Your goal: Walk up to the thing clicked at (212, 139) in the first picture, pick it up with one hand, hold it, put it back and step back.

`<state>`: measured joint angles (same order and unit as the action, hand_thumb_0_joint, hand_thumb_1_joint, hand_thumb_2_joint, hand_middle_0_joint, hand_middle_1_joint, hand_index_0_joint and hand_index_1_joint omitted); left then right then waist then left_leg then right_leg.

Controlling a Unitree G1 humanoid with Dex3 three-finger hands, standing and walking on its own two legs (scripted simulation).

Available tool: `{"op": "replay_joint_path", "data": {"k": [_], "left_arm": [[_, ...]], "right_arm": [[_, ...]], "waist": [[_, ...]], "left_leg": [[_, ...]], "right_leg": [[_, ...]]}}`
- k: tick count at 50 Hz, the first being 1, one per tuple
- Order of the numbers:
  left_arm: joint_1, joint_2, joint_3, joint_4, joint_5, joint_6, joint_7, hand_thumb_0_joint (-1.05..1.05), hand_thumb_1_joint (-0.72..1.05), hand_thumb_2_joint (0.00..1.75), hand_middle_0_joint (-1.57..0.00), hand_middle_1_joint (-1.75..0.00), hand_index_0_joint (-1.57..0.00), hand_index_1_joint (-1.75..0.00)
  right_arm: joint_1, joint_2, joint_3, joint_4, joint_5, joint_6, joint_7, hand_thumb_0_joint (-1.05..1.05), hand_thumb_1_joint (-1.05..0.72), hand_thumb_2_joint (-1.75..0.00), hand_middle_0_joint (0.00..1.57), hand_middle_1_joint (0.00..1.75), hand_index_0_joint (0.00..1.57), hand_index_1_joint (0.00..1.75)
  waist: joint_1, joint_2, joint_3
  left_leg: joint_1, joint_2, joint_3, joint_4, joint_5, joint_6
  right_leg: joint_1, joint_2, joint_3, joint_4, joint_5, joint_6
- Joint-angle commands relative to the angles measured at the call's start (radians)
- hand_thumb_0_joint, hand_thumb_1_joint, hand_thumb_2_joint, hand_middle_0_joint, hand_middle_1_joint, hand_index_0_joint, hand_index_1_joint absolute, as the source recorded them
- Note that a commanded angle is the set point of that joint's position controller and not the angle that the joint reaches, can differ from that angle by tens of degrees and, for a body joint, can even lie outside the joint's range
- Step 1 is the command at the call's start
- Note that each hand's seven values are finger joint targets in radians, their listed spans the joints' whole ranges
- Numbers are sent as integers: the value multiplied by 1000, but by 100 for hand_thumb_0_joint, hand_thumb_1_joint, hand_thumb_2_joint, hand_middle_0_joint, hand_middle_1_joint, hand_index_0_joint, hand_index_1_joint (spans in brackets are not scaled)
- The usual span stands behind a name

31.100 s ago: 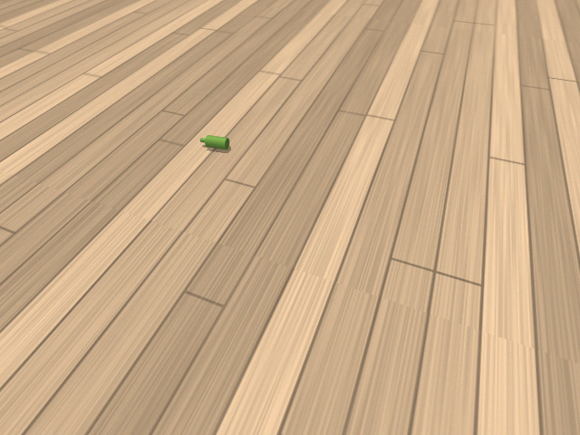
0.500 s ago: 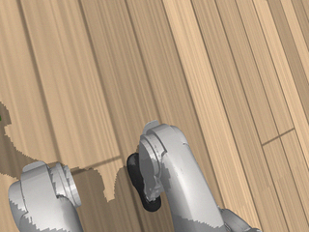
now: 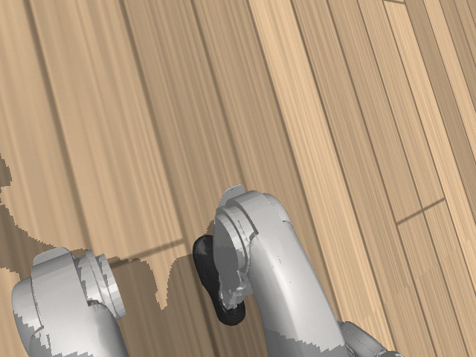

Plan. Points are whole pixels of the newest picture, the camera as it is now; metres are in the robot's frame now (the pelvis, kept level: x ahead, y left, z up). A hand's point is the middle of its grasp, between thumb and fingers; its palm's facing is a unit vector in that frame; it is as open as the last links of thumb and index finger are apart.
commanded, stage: open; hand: left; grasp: from above
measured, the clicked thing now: out of the picture +0.45 +0.33 -0.27
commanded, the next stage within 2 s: withdraw in 0.44 s
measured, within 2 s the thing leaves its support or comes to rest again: neither
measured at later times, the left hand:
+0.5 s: hand out of the picture +0.44 +0.31 -0.25, palm faces -0.46 -0.16 -0.87, open 13.1 cm
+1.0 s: hand out of the picture +0.46 +0.36 -0.09, palm faces -0.36 -0.07 -0.93, open 13.2 cm
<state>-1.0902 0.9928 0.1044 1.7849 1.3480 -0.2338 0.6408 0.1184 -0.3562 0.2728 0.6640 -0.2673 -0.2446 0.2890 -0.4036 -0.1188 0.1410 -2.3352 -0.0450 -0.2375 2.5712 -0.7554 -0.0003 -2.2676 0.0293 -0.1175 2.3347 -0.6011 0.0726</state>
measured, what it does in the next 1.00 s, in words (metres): stands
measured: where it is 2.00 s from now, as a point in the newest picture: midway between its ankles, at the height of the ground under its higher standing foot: (171, 334)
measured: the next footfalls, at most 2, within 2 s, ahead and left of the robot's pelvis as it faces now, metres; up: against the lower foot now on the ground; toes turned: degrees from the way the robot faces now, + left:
none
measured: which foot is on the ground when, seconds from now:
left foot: down 0.00-1.00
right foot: down 0.00-1.00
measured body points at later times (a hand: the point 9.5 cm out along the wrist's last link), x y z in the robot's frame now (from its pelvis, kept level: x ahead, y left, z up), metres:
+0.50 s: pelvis +0.00 +0.00 +0.00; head +0.27 +0.13 +0.33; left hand +0.46 +0.32 -0.20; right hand +0.05 -0.26 -0.05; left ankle +0.06 +0.12 -0.27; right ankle +0.13 -0.14 -0.27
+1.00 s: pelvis +0.01 +0.00 +0.04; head +0.23 +0.09 +0.42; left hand +0.47 +0.36 -0.04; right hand +0.10 -0.26 -0.06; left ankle +0.05 +0.12 -0.27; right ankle +0.13 -0.14 -0.27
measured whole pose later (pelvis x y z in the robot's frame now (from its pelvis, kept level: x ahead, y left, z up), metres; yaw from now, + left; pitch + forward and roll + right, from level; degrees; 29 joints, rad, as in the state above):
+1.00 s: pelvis +0.01 +0.00 +0.04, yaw +5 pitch +35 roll -11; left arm -0.97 0.76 0.03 1.35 1.16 -0.05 0.34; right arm 0.16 -0.31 0.08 0.71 -0.13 -0.09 0.28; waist -0.25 0.05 -0.10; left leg -2.28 -0.04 -0.14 2.41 -0.76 0.01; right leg -2.24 0.00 -0.04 2.25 -0.64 0.06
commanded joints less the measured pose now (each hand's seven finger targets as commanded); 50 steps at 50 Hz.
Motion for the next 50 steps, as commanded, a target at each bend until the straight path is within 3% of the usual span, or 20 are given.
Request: {"op": "replay_joint_path", "data": {"k": [1, 6, 9, 11, 12, 13, 14, 16, 20, 27, 29, 32, 33, 35, 36, 38, 39, 42, 48, 50], "left_arm": [[-257, 181, 11, -97, -11, 10, 35, 0, -24, 82, -40, -68, -35, -73], [-230, 186, 25, -116, -27, 16, 20, 0, -31, 84, -32, -73, -27, -78], [-224, 160, 5, -105, -34, 15, 3, 0, -34, 86, -28, -76, -24, -80], [-223, 194, 28, -129, -40, 10, -1, 0, -34, 86, -26, -79, -23, -82], [-242, 167, 0, -155, -54, 2, -6, 0, -36, 88, -27, -79, -23, -83], [-231, 176, 6, -120, -53, 1, -8, 0, -37, 89, -26, -79, -22, -84], [-229, 217, 39, -156, -48, -5, -2, 0, -36, 89, -26, -79, -22, -84], [-223, 192, 22, -105, -47, -13, -6, 0, -36, 90, -28, -77, -22, -83], [-257, 223, 30, -161, -27, -31, 4, 0, -36, 89, -23, -82, -20, -86], [-235, 197, 8, -90, -17, -25, 25, 0, -35, 91, -23, -84, -19, -87], [-244, 204, 2, -119, -13, -19, 24, 0, -38, 87, -23, -88, -23, -88], [-290, 251, 49, -238, -16, -8, 36, 0, -37, 87, -23, -88, -23, -88], [-296, 232, 43, -323, -19, -2, 39, 0, -39, 89, -23, -88, -22, -88], [-259, 187, 31, -304, -36, 20, 33, 0, -39, 88, -23, -87, -22, -88], [-262, 215, 57, -413, -40, 27, 29, 0, -40, 90, -22, -88, -21, -89], [-214, 218, 96, -515, -60, 63, 7, 0, -41, 91, -22, -89, -20, -90], [-166, 179, 78, -531, -72, 84, -12, 0, -42, 92, -21, -89, -19, -90], [-149, 78, 36, -585, -112, 144, -84, 0, -40, 92, -22, -89, -20, -91], [-179, -152, -109, -574, -220, 188, -326, 0, -39, 92, -24, -90, -22, -92], [-173, -190, -145, -598, -256, 178, -406, 0, -40, 94, -21, -93, -20, -95]], "right_arm": [[168, -330, -101, 17, 6, -4, -2, 0, -90, -90, 20, 30, 20, 30], [183, -332, -114, 16, 8, 5, 2, 0, -89, -90, 20, 30, 20, 30], [201, -339, -116, 14, 6, 5, 7, 0, -89, -90, 20, 30, 20, 30], [212, -334, -110, 11, 11, 9, 4, 0, -89, -90, 20, 30, 20, 30], [192, -337, -119, 3, 19, 10, -1, 0, -89, -90, 20, 30, 20, 30], [203, -338, -117, 7, 18, 9, -2, 0, -89, -90, 20, 30, 20, 30], [218, -335, -113, 13, 18, 14, -4, 0, -89, -90, 20, 30, 20, 30], [209, -327, -105, 8, 17, 19, -5, 0, -89, -90, 20, 30, 20, 30], [207, -331, -109, 9, 20, 28, -20, 0, -89, -90, 20, 30, 20, 30], [201, -328, -102, 9, 14, 23, -25, 0, -89, -90, 20, 30, 20, 30], [187, -337, -109, -1, 19, 19, -27, 0, -91, -90, 20, 30, 20, 30], [195, -338, -127, -2, 19, 13, -25, 0, -91, -90, 20, 30, 20, 30], [188, -327, -132, -6, 25, 11, -22, 0, -91, -91, 20, 30, 20, 30], [184, -317, -148, 9, 30, 11, -12, 0, -91, -91, 20, 30, 20, 30], [200, -316, -167, 18, 36, 16, -8, 0, -91, -91, 20, 30, 20, 30], [205, -301, -201, 8, 60, 30, -2, 0, -91, -91, 20, 30, 20, 30], [205, -286, -217, 22, 76, 45, 3, 0, -91, -91, 20, 30, 20, 30], [211, -270, -253, 40, 115, 89, 6, 0, -91, -91, 20, 30, 20, 30], [282, -240, -298, 39, 159, 177, -32, 0, -91, -91, 20, 30, 20, 30], [283, -235, -303, 31, 172, 197, -57, 0, -91, -91, 20, 30, 20, 30]], "waist": [[-50, 573, -604], [-34, 566, -661], [-56, 535, -618], [-44, 533, -650], [-33, 529, -660], [-48, 518, -639], [-29, 530, -667], [-48, 497, -623], [-41, 526, -672], [-55, 508, -604], [-47, 528, -602], [-18, 595, -684], [12, 667, -764], [3, 664, -762], [47, 722, -833], [103, 783, -947], [135, 796, -966], [147, 713, -953], [77, 421, -806], [77, 362, -781]], "left_leg": [[512, 47, 78, -322, 269, -14], [512, 41, 88, -322, 302, -8], [477, 41, 99, -307, 302, 0], [486, 40, 99, -314, 310, 2], [481, 40, 101, -314, 291, 4], [474, 40, 103, -315, 277, 4], [486, 39, 97, -326, 288, 1], [441, 39, 103, -309, 245, 6], [475, 38, 110, -305, 273, 7], [469, 44, 98, -321, 243, 1], [475, 42, 106, -323, 231, 1], [535, 44, 100, -348, 241, -8], [608, 46, 100, -359, 281, -18], [600, 46, 111, -356, 267, -18], [631, 40, 118, -378, 301, -23], [674, 34, 132, -394, 352, -26], [680, 31, 139, -407, 372, -28], [639, 25, 158, -437, 371, -15], [516, 16, 152, -499, 278, 20], [512, 11, 151, -530, 245, 22]], "right_leg": [[312, 18, -148, -117, 225, -86], [377, 27, -139, -131, 254, -89], [375, 27, -138, -140, 256, -86], [398, 28, -137, -149, 258, -87], [401, 30, -133, -152, 241, -90], [399, 30, -134, -155, 233, -91], [403, 28, -137, -156, 237, -90], [392, 28, -137, -155, 205, -90], [410, 31, -133, -162, 228, -90], [368, 26, -144, -156, 208, -87], [365, 27, -137, -156, 197, -89], [366, 22, -135, -152, 202, -94], [359, 23, -133, -142, 226, -99], [349, 23, -127, -141, 225, -99], [355, 21, -123, -144, 241, -104], [357, 17, -109, -136, 267, -114], [339, 14, -101, -135, 273, -118], [309, 13, -76, -175, 259, -119], [368, 8, -39, -287, 200, -115], [411, 3, -32, -325, 164, -116]]}}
